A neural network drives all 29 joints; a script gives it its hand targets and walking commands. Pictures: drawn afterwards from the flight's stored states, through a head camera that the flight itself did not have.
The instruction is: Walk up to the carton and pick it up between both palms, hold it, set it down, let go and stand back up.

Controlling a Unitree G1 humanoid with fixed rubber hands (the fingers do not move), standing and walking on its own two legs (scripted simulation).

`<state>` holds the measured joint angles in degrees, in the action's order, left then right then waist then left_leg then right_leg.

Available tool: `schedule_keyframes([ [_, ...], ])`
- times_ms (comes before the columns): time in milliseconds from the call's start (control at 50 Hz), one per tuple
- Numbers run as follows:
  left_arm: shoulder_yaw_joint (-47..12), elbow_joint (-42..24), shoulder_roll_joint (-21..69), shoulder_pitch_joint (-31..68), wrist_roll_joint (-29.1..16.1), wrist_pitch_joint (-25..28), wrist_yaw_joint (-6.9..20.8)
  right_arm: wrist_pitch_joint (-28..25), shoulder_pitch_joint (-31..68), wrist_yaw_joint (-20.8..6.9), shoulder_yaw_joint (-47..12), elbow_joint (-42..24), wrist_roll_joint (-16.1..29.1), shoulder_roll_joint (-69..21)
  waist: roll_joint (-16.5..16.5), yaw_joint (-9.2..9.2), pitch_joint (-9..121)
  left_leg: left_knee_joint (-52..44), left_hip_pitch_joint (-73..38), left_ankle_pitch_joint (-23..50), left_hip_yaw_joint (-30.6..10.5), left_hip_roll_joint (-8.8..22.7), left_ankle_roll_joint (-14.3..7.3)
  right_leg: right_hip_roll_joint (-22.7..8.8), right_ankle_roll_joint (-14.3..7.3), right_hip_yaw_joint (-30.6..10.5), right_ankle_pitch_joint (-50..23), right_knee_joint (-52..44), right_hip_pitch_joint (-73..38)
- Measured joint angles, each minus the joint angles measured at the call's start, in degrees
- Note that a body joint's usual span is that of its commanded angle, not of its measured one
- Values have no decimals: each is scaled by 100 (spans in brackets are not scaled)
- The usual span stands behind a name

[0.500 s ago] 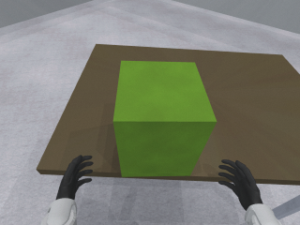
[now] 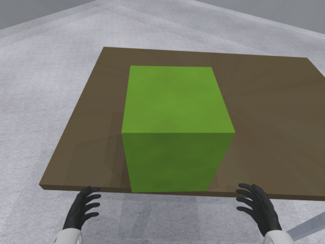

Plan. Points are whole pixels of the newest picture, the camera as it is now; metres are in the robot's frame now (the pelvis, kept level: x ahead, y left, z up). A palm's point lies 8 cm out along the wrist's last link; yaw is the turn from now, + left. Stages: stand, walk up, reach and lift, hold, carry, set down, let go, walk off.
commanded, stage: set down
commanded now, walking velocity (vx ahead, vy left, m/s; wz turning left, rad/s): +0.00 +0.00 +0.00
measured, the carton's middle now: (170, 131) +0.37 +0.01 +0.08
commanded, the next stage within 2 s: let go in 0.66 s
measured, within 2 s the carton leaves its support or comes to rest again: neither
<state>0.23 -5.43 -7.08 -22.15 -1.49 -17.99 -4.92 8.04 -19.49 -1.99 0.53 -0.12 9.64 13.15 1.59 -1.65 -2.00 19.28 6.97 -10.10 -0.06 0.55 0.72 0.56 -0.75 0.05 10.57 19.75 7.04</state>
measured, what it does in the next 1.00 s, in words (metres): stands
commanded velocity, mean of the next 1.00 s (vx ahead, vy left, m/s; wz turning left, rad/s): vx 0.00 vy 0.00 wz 0.00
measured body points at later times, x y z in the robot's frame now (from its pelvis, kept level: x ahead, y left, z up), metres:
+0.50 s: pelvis +0.00 +0.00 +0.00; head +0.00 +0.03 +0.45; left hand +0.18 +0.21 -0.08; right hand +0.20 -0.21 +0.01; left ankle +0.01 +0.13 -0.75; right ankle +0.00 -0.11 -0.75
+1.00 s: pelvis -0.01 +0.00 +0.00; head -0.02 +0.03 +0.45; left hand +0.17 +0.21 -0.09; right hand +0.20 -0.21 +0.00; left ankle +0.01 +0.13 -0.75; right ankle +0.00 -0.11 -0.75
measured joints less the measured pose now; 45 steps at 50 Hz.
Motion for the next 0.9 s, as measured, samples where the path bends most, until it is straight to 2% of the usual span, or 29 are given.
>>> schedule_keyframes([
  [180,0,926,-32,368,0,253,89,-581,-14,-70,0,357,-264,-108,86,0,-12,0,0,-8,0,0,0,0,-1,0,7,0,0],
  [440,101,2069,-59,820,0,367,217,-1244,33,-156,0,855,-554,-169,208,1,-12,0,0,-24,0,0,0,0,-10,0,22,0,0],
  [540,186,2618,-105,1038,26,352,298,-1433,153,-176,1,1093,-688,-235,257,58,-12,0,-2,-23,3,0,0,0,-28,0,22,0,0],
  [720,201,2842,-115,1250,135,350,304,-1577,394,-225,1,1456,-751,-288,306,145,-11,0,-32,-1,8,0,0,0,-73,0,23,0,-30],
  [900,201,3075,-115,1290,164,349,326,-1579,533,-247,2,1615,-767,-243,213,157,-12,0,-110,19,8,0,0,-1,-60,0,23,0,-108],
])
